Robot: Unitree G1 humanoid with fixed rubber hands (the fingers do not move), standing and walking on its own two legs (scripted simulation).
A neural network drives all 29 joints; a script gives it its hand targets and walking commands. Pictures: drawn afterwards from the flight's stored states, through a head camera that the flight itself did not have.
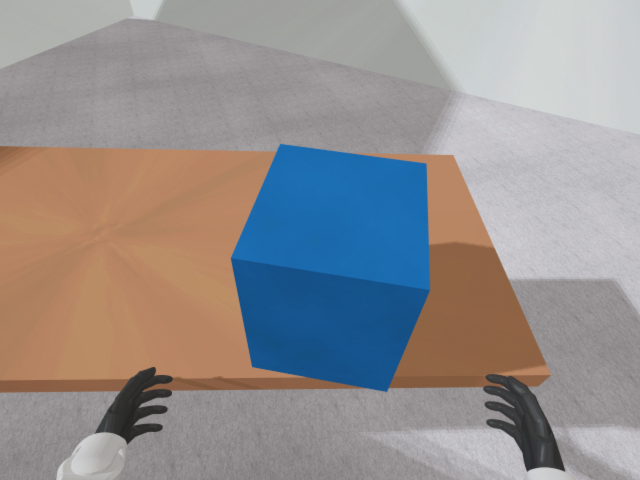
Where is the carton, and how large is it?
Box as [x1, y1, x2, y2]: [231, 144, 429, 391]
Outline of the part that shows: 280,144 231,256 252,366 386,391 429,291 426,164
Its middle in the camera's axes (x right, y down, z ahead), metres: +0.02 +0.04 +0.55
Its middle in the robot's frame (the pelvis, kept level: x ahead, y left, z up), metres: +0.38 +0.00 +0.04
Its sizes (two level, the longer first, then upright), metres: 0.210 0.200 0.250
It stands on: a table, 0.69 m high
